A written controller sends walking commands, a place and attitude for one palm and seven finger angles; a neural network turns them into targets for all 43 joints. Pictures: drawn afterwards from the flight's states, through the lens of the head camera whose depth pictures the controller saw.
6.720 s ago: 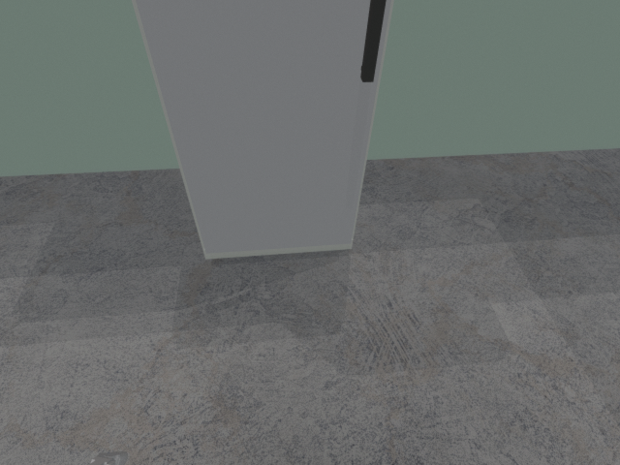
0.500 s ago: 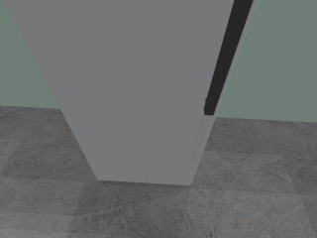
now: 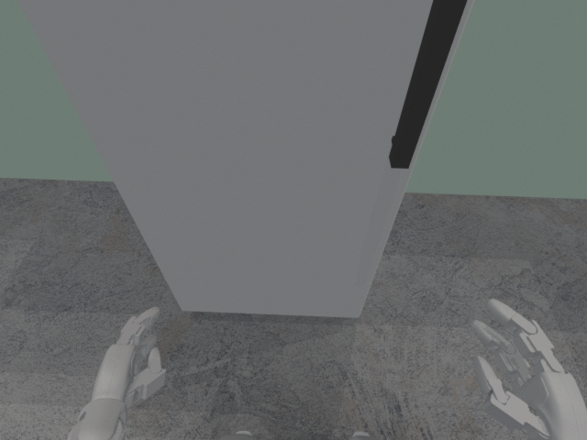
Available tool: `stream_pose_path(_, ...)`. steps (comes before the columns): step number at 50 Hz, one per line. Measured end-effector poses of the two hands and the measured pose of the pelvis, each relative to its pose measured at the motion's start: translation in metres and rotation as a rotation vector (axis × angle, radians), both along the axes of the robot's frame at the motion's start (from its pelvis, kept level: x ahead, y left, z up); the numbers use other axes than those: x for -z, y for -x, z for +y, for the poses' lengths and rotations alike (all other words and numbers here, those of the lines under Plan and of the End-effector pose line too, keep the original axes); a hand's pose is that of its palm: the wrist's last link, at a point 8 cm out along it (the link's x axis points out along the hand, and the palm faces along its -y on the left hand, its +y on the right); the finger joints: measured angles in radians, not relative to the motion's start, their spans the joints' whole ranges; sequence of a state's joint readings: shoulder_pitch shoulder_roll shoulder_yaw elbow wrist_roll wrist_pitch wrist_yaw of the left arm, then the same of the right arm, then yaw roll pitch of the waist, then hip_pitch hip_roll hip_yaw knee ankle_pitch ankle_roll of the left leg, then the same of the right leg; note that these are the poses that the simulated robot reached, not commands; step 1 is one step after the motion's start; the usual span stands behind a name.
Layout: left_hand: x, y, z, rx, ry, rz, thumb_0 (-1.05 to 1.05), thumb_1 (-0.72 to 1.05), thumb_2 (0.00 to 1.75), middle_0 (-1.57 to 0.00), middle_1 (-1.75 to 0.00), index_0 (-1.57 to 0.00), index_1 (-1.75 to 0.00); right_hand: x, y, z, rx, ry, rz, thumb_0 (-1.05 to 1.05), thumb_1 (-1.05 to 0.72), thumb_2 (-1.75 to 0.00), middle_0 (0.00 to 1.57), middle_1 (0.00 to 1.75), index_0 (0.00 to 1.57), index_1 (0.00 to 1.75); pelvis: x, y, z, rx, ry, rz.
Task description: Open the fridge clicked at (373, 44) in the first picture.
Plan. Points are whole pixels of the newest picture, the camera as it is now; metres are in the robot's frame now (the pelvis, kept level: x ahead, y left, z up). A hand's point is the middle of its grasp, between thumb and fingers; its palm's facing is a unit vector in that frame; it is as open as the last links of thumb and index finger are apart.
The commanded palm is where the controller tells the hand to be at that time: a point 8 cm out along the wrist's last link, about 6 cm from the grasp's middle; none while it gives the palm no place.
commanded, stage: raise the hand to about handle height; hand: right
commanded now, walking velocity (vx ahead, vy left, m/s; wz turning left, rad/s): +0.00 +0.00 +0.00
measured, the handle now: (432, 35) +0.55 -0.14 +0.28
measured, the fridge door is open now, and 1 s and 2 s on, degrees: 0 0 0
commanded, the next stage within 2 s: move the hooked fingers beside the handle in 1.74 s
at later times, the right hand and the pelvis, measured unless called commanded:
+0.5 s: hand (558, 344) +0.22 -0.26 +0.11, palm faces +0.04 +1.00 -0.06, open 11.2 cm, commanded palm +0.19 -0.31 +0.13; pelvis +0.01 -0.02 +0.03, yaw -1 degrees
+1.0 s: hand out of the picture +0.26 -0.30 +0.19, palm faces +0.08 +0.99 -0.08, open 13.8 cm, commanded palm +0.23 -0.34 +0.21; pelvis +0.02 -0.02 +0.05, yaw -2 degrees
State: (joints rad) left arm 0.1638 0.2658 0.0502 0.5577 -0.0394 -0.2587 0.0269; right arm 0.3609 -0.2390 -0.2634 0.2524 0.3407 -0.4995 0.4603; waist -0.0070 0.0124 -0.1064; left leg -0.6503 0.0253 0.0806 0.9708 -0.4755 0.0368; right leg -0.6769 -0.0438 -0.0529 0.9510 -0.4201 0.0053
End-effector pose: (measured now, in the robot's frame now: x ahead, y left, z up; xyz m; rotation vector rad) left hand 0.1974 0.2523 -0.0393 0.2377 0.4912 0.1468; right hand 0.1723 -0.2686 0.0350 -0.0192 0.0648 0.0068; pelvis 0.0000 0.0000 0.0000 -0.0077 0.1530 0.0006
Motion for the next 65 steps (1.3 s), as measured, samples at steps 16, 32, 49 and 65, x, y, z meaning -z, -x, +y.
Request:
stream_pose_path(16,0.012,0.025,-0.041,0.034,0.040,0.105,0.02,0.90,0.90,-0.20,-0.30,-0.20,-0.30,-0.051,-0.018,-0.023,-0.003,0.043,-0.033,0.01,-0.30,-0.65,0.24,0.68,0.24,0.68,-0.013,-0.001,-0.007,0.032,-0.043,-0.039)
stream_pose_path(32,-0.009,0.031,-0.035,0.007,-0.004,0.098,0.02,0.90,0.90,-0.20,-0.30,-0.20,-0.30,-0.095,-0.037,-0.055,0.050,0.041,-0.067,0.00,0.07,-0.49,0.27,0.92,0.27,0.92,-0.033,-0.012,-0.023,0.022,-0.037,-0.095)
stream_pose_path(49,-0.037,-0.007,-0.066,0.091,0.042,-0.005,0.02,0.90,0.90,-0.20,-0.30,-0.20,-0.30,-0.158,-0.062,-0.081,0.076,0.060,-0.119,0.00,0.43,-0.33,0.29,1.15,0.30,1.15,-0.048,-0.015,-0.025,0.030,-0.030,-0.166)
stream_pose_path(65,-0.029,0.000,-0.054,0.073,0.065,0.067,0.02,0.90,0.90,-0.20,-0.30,-0.20,-0.30,-0.208,-0.089,-0.089,0.080,0.082,-0.135,-0.01,0.50,-0.30,0.30,1.20,0.30,1.20,-0.055,-0.018,-0.016,0.031,-0.019,-0.187)
